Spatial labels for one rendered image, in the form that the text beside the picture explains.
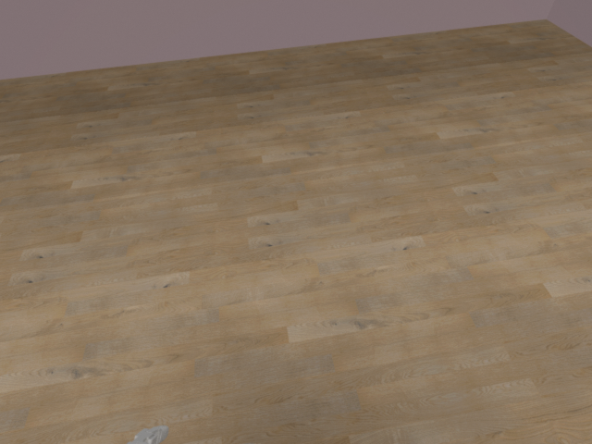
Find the robot left hand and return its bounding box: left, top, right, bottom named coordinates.
left=127, top=425, right=169, bottom=444

